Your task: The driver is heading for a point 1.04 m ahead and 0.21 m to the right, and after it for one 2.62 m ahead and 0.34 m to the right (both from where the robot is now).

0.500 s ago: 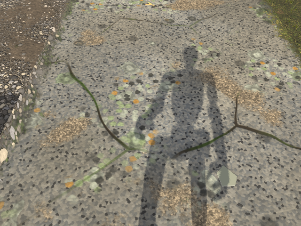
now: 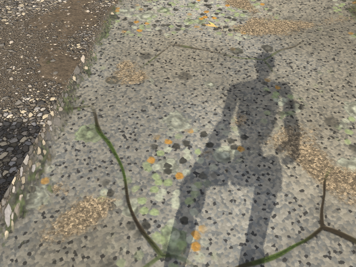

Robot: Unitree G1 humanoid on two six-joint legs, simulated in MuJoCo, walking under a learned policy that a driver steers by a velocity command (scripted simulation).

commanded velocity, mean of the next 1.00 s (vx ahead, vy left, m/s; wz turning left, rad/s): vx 0.99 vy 0.00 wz -0.44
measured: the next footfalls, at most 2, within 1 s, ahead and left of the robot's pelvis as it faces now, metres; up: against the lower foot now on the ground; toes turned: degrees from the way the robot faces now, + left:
left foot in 0.28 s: +0.50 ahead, +0.14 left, +0.00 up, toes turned +2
right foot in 0.78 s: +0.92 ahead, -0.08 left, +0.00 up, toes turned -18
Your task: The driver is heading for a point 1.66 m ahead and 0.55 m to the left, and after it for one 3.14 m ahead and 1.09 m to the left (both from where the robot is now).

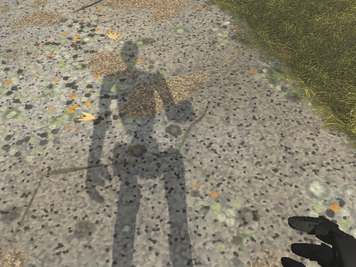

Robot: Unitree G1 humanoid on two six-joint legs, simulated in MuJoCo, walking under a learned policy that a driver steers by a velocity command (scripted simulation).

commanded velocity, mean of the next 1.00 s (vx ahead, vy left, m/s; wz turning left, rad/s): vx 0.20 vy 0.00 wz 0.51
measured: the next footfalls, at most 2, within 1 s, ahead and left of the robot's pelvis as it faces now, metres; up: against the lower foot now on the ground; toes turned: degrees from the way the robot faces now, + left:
left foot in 0.20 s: +0.42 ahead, +0.13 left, +0.00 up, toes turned -9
right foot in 0.68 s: +0.46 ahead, -0.04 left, +0.00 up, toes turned +27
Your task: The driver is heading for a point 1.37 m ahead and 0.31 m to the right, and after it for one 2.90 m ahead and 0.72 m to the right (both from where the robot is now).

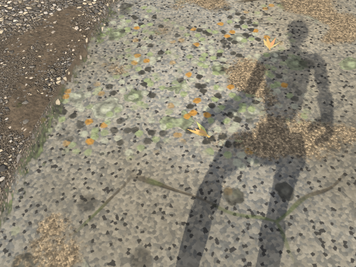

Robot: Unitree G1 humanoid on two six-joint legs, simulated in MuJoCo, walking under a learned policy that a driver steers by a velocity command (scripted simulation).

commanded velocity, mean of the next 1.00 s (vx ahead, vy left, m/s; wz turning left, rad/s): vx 0.00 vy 0.00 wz -0.32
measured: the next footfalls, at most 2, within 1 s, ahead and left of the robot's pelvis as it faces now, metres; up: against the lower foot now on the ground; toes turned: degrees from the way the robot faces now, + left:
left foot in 0.18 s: +0.04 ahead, +0.16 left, +0.00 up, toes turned +13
right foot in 0.70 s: +0.05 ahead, -0.09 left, +0.00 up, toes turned -15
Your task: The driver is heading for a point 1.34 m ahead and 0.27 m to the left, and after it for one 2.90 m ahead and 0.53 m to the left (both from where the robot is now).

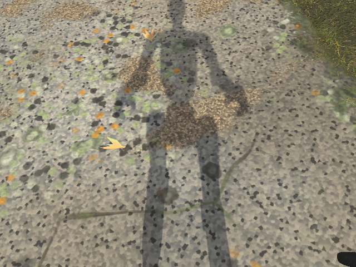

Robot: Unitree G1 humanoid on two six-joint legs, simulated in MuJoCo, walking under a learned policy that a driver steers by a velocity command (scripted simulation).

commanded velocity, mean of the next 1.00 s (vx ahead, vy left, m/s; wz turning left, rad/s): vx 0.07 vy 0.00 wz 0.27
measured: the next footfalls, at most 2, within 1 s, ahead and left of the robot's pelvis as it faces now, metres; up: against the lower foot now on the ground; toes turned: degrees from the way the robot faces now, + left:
left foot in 0.24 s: +0.14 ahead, +0.13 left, +0.00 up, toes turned -19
left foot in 0.84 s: +0.13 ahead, +0.19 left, +0.00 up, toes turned +14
